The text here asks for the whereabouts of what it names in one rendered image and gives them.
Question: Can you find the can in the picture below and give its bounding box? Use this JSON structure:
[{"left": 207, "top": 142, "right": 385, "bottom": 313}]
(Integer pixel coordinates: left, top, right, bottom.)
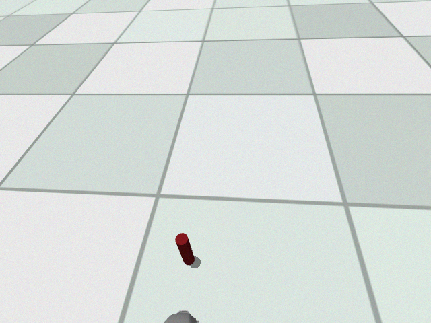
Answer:
[{"left": 175, "top": 233, "right": 195, "bottom": 265}]

